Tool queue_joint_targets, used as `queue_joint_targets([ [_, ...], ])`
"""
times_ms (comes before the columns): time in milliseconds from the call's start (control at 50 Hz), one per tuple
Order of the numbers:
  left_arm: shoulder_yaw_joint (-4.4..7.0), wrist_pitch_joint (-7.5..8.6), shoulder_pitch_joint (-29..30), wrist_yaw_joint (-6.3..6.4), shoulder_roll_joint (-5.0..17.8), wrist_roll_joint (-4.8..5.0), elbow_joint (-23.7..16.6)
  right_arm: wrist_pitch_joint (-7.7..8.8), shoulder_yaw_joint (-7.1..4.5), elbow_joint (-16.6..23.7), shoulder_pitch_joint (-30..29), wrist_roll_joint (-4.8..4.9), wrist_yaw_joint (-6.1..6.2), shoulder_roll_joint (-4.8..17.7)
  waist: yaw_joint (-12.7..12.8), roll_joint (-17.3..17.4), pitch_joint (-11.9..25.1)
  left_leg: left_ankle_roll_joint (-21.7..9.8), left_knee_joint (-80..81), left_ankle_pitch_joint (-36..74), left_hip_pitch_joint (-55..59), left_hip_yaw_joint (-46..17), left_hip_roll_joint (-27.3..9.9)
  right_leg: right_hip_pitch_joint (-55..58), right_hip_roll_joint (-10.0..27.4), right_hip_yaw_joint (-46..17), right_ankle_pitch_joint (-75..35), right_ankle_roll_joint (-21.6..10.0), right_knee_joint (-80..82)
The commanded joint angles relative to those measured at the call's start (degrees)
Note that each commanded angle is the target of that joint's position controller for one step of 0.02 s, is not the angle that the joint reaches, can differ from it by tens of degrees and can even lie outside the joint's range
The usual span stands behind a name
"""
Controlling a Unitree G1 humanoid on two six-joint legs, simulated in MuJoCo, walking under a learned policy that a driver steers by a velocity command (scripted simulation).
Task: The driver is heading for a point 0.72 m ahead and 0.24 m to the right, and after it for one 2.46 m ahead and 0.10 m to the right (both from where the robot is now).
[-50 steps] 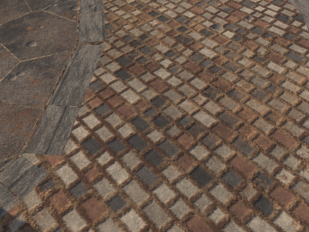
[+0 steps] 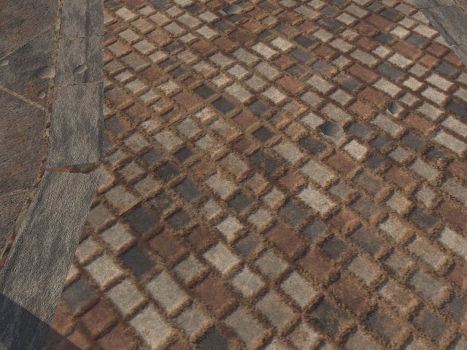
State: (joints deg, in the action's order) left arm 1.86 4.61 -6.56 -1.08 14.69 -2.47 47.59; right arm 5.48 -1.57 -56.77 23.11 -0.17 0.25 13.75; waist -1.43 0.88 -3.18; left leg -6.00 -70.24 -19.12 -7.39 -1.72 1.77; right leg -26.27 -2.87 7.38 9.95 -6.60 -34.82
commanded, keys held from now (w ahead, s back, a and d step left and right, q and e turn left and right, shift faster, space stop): w+shift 0.04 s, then w+e+shift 0.62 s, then w+q+shift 0.34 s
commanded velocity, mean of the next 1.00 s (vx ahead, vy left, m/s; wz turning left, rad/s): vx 1.00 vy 0.00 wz -0.40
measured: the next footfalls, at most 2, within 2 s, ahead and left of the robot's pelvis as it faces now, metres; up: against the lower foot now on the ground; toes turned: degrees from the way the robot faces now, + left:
left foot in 0.36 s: +0.58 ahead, +0.11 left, +0.00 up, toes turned -10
right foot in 0.80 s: +0.89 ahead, -0.23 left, +0.00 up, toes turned -32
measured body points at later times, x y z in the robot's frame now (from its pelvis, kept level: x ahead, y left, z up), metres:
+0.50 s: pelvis +0.48 +0.01 +0.02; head +0.51 +0.01 +0.47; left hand +0.61 +0.28 -0.11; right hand +0.53 -0.28 -0.09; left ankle +0.54 +0.12 -0.72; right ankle +0.33 -0.07 -0.60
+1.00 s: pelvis +0.91 -0.19 +0.02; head +0.92 -0.19 +0.47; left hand +1.05 +0.05 -0.11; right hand +0.86 -0.45 -0.11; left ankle +0.96 -0.03 -0.61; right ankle +0.86 -0.21 -0.72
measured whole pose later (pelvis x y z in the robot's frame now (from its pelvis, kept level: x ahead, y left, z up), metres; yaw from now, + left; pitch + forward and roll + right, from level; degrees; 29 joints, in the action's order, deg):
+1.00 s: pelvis +0.91 -0.19 +0.02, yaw -24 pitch -1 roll -1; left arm 3.0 5.5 -20.2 -0.7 15.4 -1.7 52.5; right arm 2.0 -2.0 -49.6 16.0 -0.4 -1.5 14.1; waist 0.0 1.3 -2.0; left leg -4.7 -72.7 -11.1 -32.1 -2.7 -6.6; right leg -6.6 -4.8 9.7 16.6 -6.3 -23.5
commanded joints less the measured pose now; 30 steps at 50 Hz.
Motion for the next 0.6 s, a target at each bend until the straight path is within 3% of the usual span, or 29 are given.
queue_joint_targets([
  [20,2.47,0.86,-12.8,0.13,5.3,-0.05,3.4,1.32,-0.68,7.3,-5.7,-0.22,-0.39,5.2,4.0,1.2,5.0,-1.4,-9.5,5.5,-31.4,-4.3,-5.6,28.0,18.0,-30.9,9.0,-8.0,21.4],
  [40,1.6,1.09,-12.9,0.4,2.9,0.15,4.7,0.28,-0.36,7.9,-4.7,-1.3,-1.08,4.0,1.2,-0.1,3.6,-0.8,-7.0,5.7,-27.8,-4.4,-6.5,21.5,15.9,-27.0,8.9,-6.6,23.0],
  [60,1.13,1.41,-13.5,0.47,2.0,0.8,5.7,-0.59,-0.02,8.3,-5.3,-2.2,-1.72,2.6,-0.2,-1.4,2.0,0.1,-4.4,5.1,-26.9,-3.7,-7.7,17.9,14.0,-25.0,9.3,-6.2,24.8],
  [100,1.28,2.15,-15.8,0.54,3.3,2.2,7.0,-1.28,0.61,11.1,-10.4,-3.37,-2.56,1.5,-0.7,-2.4,-2.5,2.5,1.4,5.3,-31.1,-1.4,-10.1,14.1,12.5,-23.4,7.8,-7.6,28.3],
  [140,1.59,2.56,-17.7,0.55,4.6,2.43,7.1,-1.19,1.13,15.1,-19.1,-3.57,-3.04,2.6,0.5,-1.3,-6.0,5.1,11.7,11.2,-33.5,1.5,-10.3,11.2,10.8,-20.8,2.0,-8.9,31.9],
  [180,2.04,2.78,-17.4,0.51,5.7,2.42,6.4,-0.51,1.91,17.3,-24.7,-2.72,-3.72,2.6,1.3,-1.2,-7.0,6.2,26.8,20.6,-26.1,3.4,-8.4,7.3,7.5,-16.6,-7.4,-7.4,32.5],
  [240,3.0,3.17,-20.1,0.28,9.3,3.18,6.4,-0.36,2.01,18.5,-28.3,-1.28,-3.58,3.6,3.2,-2.5,-4.6,5.7,35.9,29.9,-16.2,5.0,-5.0,11.5,9.1,-17.3,-20.1,-6.0,34.1],
  [280,3.21,2.73,-21.3,0.39,10.3,3.04,6.6,-0.41,1.35,19.4,-28.9,-1.39,-2.5,5.9,3.4,-3.3,-2.1,4.7,39.7,26.8,-15.8,4.5,-3.5,21.4,9.8,-17.5,-31.3,-4.7,28.5],
  [300,3.42,2.47,-21.6,0.63,11.2,2.8,6.5,-0.25,0.66,18.9,-26.1,-1.59,-1.85,7.7,2.1,-4.3,1.1,4.0,40.8,22.5,-12.1,4.1,-1.9,25.3,9.9,-17.6,-40.3,-3.5,22.4],
  [320,3.82,2.04,-21.4,0.83,12.9,2.22,6.4,0.03,-0.34,17.1,-19.2,-1.52,-1.09,9.9,-1.1,-5.6,6.1,3.3,40.3,16.7,-4.5,3.7,-0.5,26.5,9.8,-17.7,-46.4,-2.6,12.8],
  [340,4.2,1.58,-19.4,0.98,14.1,1.88,5.9,0.25,-1.41,14.2,-8.3,-1.49,-0.16,11.8,-6.7,-5.3,11.4,3.1,40.6,13.8,7.3,3.3,-1.5,22.0,8.1,-17.1,-42.7,-1.8,-1.1],
  [360,3.6,1.59,-18.1,0.91,10.7,1.43,4.3,0.28,-2.9,12.6,2.7,-2.6,1.17,15.8,-11.1,-3.3,18.3,2.5,38.0,1.2,21.1,-4.7,-10.9,11.7,5.3,-16.2,-29.5,-1.5,-18.3],
  [380,1.25,1.63,-25.2,0.93,-1.1,4.1,1.4,0.35,-4.08,12.5,4.3,-5.66,1.22,20.1,-4.9,14.2,27.4,-1.4,44.6,-17.2,35.6,-32.4,-29.7,-7.2,-1.1,-12.5,16.3,-0.3,-40.0],
  [400,1.63,1.23,-22.9,1.18,3.7,4.61,-0.2,-0.29,-4.21,13.2,1.2,-4.05,0.57,17.7,-4.5,15.8,28.5,-3.0,55.0,-24.8,32.4,-46.8,-29.9,-13.5,0.0,-13.3,15.3,-1.4,-47.0],
  [420,2.25,0.55,-16.5,1.33,6.1,3.63,-0.3,-0.21,-3.29,13.4,-4.5,-3.53,0.36,12.3,-3.7,9.2,16.4,-1.7,55.5,-23.4,23.4,-35.3,-26.2,-17.3,3.9,-12.3,8.8,-1.6,-46.5],
  [440,2.23,0.09,-13.8,0.8,5.9,2.92,-0.3,-0.01,-2.55,13.0,-7.0,-3.27,0.1,8.6,-2.9,3.7,10.3,-1.1,55.3,-12.3,15.7,-25.5,-23.9,-16.5,6.0,-11.7,5.3,-1.2,-43.6],
  [460,2.32,-0.51,-11.7,0.07,5.1,2.22,-0.5,0.08,-2.16,11.9,-6.9,-3.32,0.14,7.0,-2.1,2.0,6.9,0.1,56.2,-2.9,10.4,-17.6,-21.1,-14.7,7.5,-11.7,4.5,-0.9,-41.8],
  [480,2.2,-1.52,-12.4,-0.58,3.6,1.43,-1.4,0.45,-1.7,10.4,-5.9,-2.9,0.26,5.7,-0.1,4.7,5.8,0.4,56.6,1.9,6.8,-12.8,-20.6,-13.2,8.4,-11.6,4.4,-0.2,-41.0],
  [520,1.59,-3.38,-8.4,-1.45,0.8,0.91,-3.6,1.26,-1.04,7.5,-3.7,-1.26,-0.26,2.5,1.1,4.2,2.5,2.5,58.3,8.9,3.9,-4.0,-17.9,-14.9,10.2,-10.7,3.5,0.1,-40.5],
  [540,1.26,-4.01,-7.0,-1.92,0.2,0.92,-5.3,1.76,-1.21,7.2,-3.8,-0.89,-0.53,3.6,2.1,5.4,1.9,2.3,59.1,12.3,3.2,-1.6,-19.3,-16.6,10.8,-10.0,2.5,0.4,-39.6],
  [600,0.37,-4.4,0.6,-3.18,0.9,0.84,-9.4,2.73,-1.3,6.9,-5.5,-1.14,-0.74,3.9,3.3,3.8,-2.1,3.2,62.6,20.7,-1.1,9.3,-15.8,-16.8,10.5,-6.7,-6.8,0.6,-31.7],
])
